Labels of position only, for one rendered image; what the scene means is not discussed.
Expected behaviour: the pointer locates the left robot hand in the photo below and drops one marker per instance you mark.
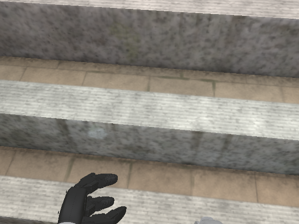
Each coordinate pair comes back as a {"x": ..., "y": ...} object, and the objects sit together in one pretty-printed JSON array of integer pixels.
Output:
[{"x": 77, "y": 206}]

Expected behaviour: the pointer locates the robot right shin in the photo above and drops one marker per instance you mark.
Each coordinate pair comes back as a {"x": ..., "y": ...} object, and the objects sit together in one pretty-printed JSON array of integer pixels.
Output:
[{"x": 210, "y": 218}]

